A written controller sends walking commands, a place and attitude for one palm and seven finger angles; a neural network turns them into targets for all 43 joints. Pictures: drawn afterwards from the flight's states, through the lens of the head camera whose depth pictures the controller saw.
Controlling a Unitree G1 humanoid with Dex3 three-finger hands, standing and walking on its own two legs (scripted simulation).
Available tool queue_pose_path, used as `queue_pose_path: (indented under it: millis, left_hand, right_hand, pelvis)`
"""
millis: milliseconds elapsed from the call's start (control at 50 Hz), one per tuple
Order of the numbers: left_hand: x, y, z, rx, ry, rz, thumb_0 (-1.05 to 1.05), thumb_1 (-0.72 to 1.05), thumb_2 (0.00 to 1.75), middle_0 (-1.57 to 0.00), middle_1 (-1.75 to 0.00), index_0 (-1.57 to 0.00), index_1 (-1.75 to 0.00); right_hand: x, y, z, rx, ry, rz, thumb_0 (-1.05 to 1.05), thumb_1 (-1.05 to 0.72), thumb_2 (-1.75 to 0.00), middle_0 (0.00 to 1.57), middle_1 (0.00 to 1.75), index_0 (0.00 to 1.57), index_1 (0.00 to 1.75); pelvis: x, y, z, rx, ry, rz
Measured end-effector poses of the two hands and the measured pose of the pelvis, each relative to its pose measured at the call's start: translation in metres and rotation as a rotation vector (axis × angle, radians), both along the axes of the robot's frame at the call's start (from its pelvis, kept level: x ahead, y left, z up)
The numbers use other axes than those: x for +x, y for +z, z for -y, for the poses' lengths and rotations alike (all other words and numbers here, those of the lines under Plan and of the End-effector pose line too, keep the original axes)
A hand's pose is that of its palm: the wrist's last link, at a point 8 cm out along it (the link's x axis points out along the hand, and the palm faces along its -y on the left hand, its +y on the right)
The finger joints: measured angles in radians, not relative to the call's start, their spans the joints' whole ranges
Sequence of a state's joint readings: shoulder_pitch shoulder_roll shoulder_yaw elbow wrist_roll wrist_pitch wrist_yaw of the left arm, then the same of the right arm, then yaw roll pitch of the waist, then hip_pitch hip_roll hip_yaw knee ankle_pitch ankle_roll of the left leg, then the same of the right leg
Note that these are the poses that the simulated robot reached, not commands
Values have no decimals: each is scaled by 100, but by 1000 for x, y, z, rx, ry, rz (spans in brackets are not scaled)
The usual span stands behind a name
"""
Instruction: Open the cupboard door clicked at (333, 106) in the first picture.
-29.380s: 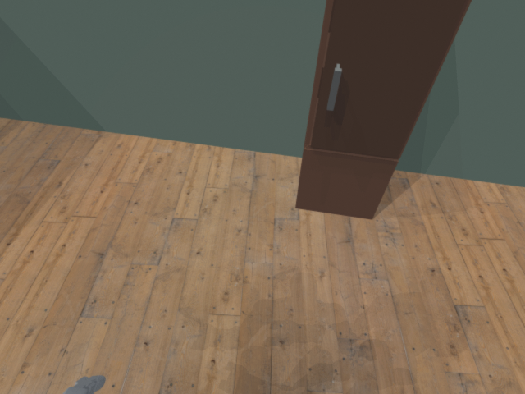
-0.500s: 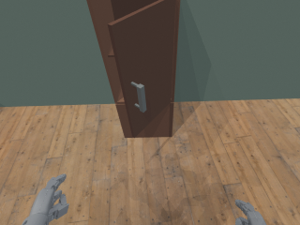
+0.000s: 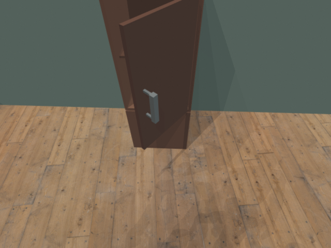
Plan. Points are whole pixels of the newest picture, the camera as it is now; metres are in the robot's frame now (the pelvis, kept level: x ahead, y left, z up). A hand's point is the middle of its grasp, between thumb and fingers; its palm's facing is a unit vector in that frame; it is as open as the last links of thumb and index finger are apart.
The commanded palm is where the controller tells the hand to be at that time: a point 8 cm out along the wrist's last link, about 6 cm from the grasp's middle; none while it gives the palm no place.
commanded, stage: let the arm hang, fingers relaxed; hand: left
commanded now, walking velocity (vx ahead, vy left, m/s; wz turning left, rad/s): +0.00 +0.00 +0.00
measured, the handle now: (150, 106) +0.61 +0.10 -0.07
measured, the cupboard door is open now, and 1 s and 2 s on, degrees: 51 51 51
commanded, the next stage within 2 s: look to check the result in 0.44 s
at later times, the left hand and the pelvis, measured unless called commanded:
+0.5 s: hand out of the picture +0.03 +0.16 -0.18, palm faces +0.00 -0.98 -0.20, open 7.3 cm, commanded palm none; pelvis +0.03 -0.01 +0.00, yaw -1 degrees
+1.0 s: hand out of the picture +0.01 +0.17 -0.17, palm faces +0.01 -0.98 -0.20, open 7.4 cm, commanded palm none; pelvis +0.03 +0.00 +0.00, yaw -1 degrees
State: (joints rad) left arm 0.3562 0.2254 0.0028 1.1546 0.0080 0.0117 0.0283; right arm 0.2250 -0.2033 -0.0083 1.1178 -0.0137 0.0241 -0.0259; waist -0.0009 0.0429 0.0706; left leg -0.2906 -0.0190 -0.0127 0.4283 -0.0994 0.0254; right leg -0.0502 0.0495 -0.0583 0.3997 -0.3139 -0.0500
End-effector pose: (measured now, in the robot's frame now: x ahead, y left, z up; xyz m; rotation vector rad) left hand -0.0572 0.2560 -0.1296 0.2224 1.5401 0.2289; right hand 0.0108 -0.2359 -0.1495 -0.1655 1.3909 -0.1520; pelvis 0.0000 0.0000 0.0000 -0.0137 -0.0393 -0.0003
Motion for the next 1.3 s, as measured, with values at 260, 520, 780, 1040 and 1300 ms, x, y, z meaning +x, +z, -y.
queue_pose_path:
  millis: [260, 520, 780, 1040, 1300]
  left_hand:
    - [81, -5, 28, -34, -59, 189, 0, 91, 90, -19, -30, -20, -30]
    - [85, -16, 51, -90, -40, 143, 0, 92, 90, -20, -30, -20, -30]
    - [59, -14, 45, -86, -12, 57, 0, 91, 90, -20, -30, -20, -30]
    - [63, -12, 42, -85, -15, 73, 0, 91, 90, -19, -30, -20, -30]
    - [74, -13, 42, -78, -30, 80, 0, 91, 90, -20, -30, -20, -30]
  right_hand:
    - [25, -1, 2, 20, -13, 59, 0, -91, -90, 20, 30, 20, 30]
    - [5, 2, 0, 5, -49, -29, 0, -90, -90, 20, 30, 20, 30]
    - [5, -1, -15, 26, -52, -52, 1, -91, -90, 20, 30, 20, 30]
    - [20, 0, -12, 18, -38, -17, 1, -91, -90, 20, 30, 20, 30]
    - [25, -1, -4, 6, -65, 0, 0, -91, -90, 20, 30, 20, 30]
  pelvis:
    - [12, 1, 9, 14, -13, 3]
    - [27, 0, 13, 16, -23, -6]
    - [33, 1, 7, 19, -26, -9]
    - [34, 1, 4, 26, -25, -10]
    - [35, -1, 7, 21, -57, -15]
